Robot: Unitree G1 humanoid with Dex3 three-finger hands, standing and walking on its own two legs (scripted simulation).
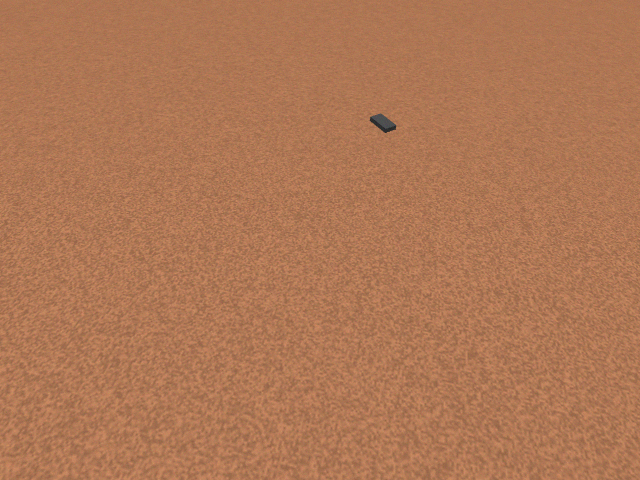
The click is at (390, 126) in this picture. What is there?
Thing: flat box
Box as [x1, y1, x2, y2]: [370, 113, 395, 132]
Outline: 370,117 370,120 384,132 395,128 395,125 380,113
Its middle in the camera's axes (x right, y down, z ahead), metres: +0.37 -0.69 +2.27
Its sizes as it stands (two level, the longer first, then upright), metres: 0.145 0.077 0.026
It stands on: the floor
